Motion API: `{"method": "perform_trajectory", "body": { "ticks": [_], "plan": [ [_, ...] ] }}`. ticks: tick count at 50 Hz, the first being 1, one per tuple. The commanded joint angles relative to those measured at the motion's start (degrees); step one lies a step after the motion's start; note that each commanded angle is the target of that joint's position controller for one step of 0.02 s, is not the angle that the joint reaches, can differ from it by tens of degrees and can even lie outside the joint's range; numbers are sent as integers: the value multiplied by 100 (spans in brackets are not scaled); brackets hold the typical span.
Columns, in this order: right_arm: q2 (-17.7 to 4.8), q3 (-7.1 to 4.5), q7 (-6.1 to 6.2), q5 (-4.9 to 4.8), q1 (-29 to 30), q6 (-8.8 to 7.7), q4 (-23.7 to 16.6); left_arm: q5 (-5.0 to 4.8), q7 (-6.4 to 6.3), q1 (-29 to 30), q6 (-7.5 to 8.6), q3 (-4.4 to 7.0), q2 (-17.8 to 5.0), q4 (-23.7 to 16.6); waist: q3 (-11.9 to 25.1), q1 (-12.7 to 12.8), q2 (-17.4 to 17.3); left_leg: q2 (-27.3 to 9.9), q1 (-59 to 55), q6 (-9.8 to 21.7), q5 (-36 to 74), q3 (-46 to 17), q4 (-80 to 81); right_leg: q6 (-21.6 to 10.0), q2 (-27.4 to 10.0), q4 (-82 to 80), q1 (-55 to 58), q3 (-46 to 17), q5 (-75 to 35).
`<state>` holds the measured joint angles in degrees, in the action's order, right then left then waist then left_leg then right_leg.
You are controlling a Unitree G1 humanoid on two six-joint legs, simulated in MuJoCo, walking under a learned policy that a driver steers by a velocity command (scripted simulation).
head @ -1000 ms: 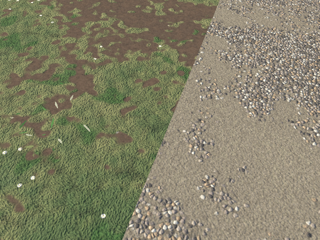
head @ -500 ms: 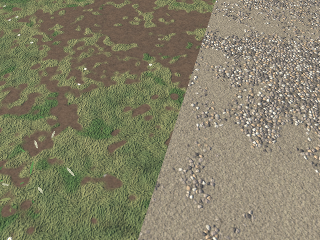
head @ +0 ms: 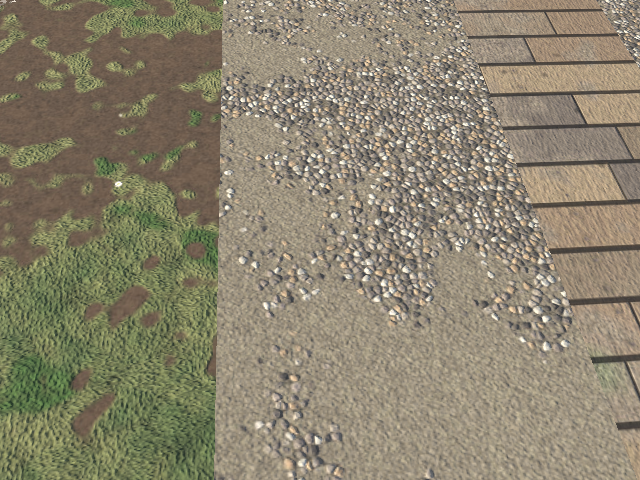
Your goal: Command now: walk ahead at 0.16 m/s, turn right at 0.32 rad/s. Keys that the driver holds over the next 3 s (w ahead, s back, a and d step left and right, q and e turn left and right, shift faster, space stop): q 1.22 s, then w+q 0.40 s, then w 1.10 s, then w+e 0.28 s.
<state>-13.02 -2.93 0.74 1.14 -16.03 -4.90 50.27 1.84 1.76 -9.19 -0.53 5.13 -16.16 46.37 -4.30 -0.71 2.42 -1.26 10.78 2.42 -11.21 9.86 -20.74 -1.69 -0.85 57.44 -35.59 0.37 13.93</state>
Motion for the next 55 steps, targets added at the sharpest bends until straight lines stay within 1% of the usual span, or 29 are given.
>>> {"method": "perform_trajectory", "body": {
  "ticks": [1, 5, 7, 8, 9, 10, 11, 12, 14, 16, 19, 24, 26, 27, 28, 29, 30, 31, 32, 33, 34, 36, 41, 46, 50, 52, 53, 54, 55],
  "plan": [
    [-602, -80, -9, -6, 154, -48, -305, 10, 85, -336, 1, -165, 230, -254, 660, 212, -985, -1195, 68, 718, 4037, -322, 393, -11, 30, -1115, 981, 73, -653],
    [-723, -84, -103, -58, -141, 13, -64, 24, -37, -190, 54, -225, 119, -191, 702, 101, -973, -1245, -269, 676, 3778, -669, 127, -127, 120, -2246, 1656, 155, -653],
    [-692, -66, -100, -111, -136, 89, 16, 87, -122, -466, 200, -247, 82, -29, 717, 275, -684, -1025, -256, 446, 3029, -791, -406, -205, 108, -3463, 2418, 144, -1364],
    [-569, -27, -90, -86, -418, 115, 25, 166, -179, -675, 314, -199, -240, 35, 988, 244, -219, -798, 53, 214, 2016, -767, -796, -242, -512, -3641, 3250, -321, -2837],
    [-192, 71, -68, -106, -921, 153, -82, 200, -240, -803, 363, -138, -639, -44, 1539, 16, 731, -437, 730, 3, -789, -521, -1466, -602, -1935, -3106, 4271, -1314, -5297],
    [-167, 83, 6, -230, -988, 327, 28, -50, -316, -728, 279, -115, -586, -59, 1885, 238, 1137, 56, 967, -23, -2492, -654, -2288, -1399, -2267, -3191, 4167, -1691, -5130],
    [-546, -35, 23, -178, -588, 444, -40, -127, -354, -696, 226, -115, -545, -85, 1523, 348, 761, 173, 1365, -44, -2790, -815, -3043, -1535, -2178, -3503, 3871, -1641, -4276],
    [-621, -104, 1, -91, -284, 506, -133, -137, -404, -527, 184, -131, -533, -93, 1154, 297, 575, 148, 1606, -55, -2590, -933, -3542, -1441, -1995, -3733, 3490, -1398, -3614],
    [-534, -153, -42, -18, -306, 607, -110, -123, -500, -101, 125, -175, -365, -163, 730, -12, 446, -21, 1523, -153, -1996, -1027, -3791, -1145, -1672, -4075, 2745, -782, -2753],
    [-404, -168, -46, 34, -509, 686, -45, -83, -520, 70, 113, -189, -231, -217, 755, -123, 347, 21, 1311, -256, -1679, -887, -3999, -1103, -1524, -4141, 2394, -403, -2313],
    [-262, -153, -82, 14, -340, 793, -192, -36, -506, 121, 107, -166, -210, -193, 682, -103, 469, -51, 1211, -279, -1468, -788, -3489, -1104, -1510, -4205, 2120, -109, -1335],
    [-387, -156, -230, -13, -32, 857, -565, 7, -403, 53, 49, -45, -506, -152, 800, 26, 629, -44, 731, -93, -1352, -577, -2410, -1019, -1773, -3980, 2065, -46, -708],
    [-390, -159, -264, -18, -306, 810, -573, -41, -390, 179, 0, 12, -657, -177, 849, -171, 433, 78, 83, 73, -860, -422, -1505, -706, -1734, -3598, 1803, 169, -460],
    [-495, -186, -263, 8, -446, 759, -536, -33, -377, 86, -45, 29, -615, -135, 732, -223, 75, 112, -268, 184, -550, -649, -828, -360, -1573, -3113, 1451, 428, -43],
    [-874, -258, -215, 83, -450, 683, -607, -26, -323, -184, -118, -6, -347, -117, 464, -159, -1200, -765, -300, 383, -727, -2120, 443, 109, -987, -1815, 824, 993, 950],
    [-1753, -447, -167, 38, -361, 670, -806, -103, -374, 89, -159, -89, -103, -512, 41, -169, -2260, -2139, 66, 1072, 273, -4222, 967, 435, 106, -941, -322, 889, 2227],
    [-1643, -482, -76, 102, -566, 690, -713, -20, -403, 509, -203, -92, -224, -591, -4, -349, -1552, -2065, 419, 1392, 301, -4024, 984, 363, -42, 8, -106, 94, 2019],
    [-1326, -387, -26, 52, -256, 693, -746, -100, -364, 392, -210, -70, -261, -531, 0, -84, -1166, -1657, 545, 1285, 33, -3418, 837, 314, -112, 227, 6, -126, 1449],
    [-1144, -328, -22, 12, 194, 706, -854, -143, -321, 211, -162, -47, -316, -417, 1, 138, -947, -1224, 522, 1037, -51, -2947, 761, 255, -134, 176, 91, -196, 910],
    [-1073, -307, -27, -21, 450, 689, -969, -63, -293, 43, -125, -12, -406, -325, 170, 213, -1024, -987, 279, 933, 395, -2715, 633, 213, -62, 292, 90, -146, 619],
    [-964, -281, -43, -50, 491, 664, -1032, 8, -260, -140, -112, 7, -444, -234, 410, 220, -945, -872, 33, 946, 990, -2560, 499, 223, -18, 441, 163, -129, 508],
    [-969, -289, -79, -95, 237, 615, -1021, -9, -238, -177, -122, -3, -370, -254, 672, 151, -687, -887, -366, 998, 1645, -2577, 330, 288, 22, 502, 144, -164, 510],
    [-1109, -345, -37, -62, -196, 619, -995, -71, -300, 120, -173, -56, -343, -481, 610, -120, -924, -926, -852, 1140, 1522, -3023, 223, 413, 59, -336, -27, -275, 700],
    [-1276, -402, -77, -10, -132, 663, -1108, -116, -332, 217, -126, -108, -356, -679, 646, -178, -905, -862, -523, 1218, 1607, -3442, 37, 343, 217, -1047, 564, -315, 971],
    [-1328, -433, -139, 1, 150, 694, -1211, -182, -364, 35, -60, -135, -408, -799, 755, -70, -970, -717, -221, 1047, 1981, -3822, -119, 207, 405, -1735, 1305, -330, 1022],
    [-1310, -438, -158, -39, 429, 715, -1264, -201, -399, -290, -12, -156, -379, -778, 777, 153, -947, -506, 76, 789, 1842, -3888, -257, 124, 482, -2662, 2021, -303, 648],
    [-1251, -421, -148, -94, 611, 721, -1308, -172, -442, -548, 27, -153, -387, -729, 759, 339, -858, -278, 448, 523, 1357, -3795, -428, 84, 404, -3544, 2641, -310, 79],
    [-983, -351, -132, -134, 538, 697, -1379, -91, -502, -629, 62, -74, -768, -749, 782, 281, -233, 145, 1072, 162, 143, -3377, -992, -109, -459, -4228, 3213, -1099, 237],
    [-569, -259, -105, -134, 80, 671, -1422, -66, -521, -298, 36, -12, -1267, -949, 803, -29, 1003, 1094, 2005, -145, -1862, -2107, -2246, -583, -1988, -4571, 3655, -2648, -148]
  ]
}}
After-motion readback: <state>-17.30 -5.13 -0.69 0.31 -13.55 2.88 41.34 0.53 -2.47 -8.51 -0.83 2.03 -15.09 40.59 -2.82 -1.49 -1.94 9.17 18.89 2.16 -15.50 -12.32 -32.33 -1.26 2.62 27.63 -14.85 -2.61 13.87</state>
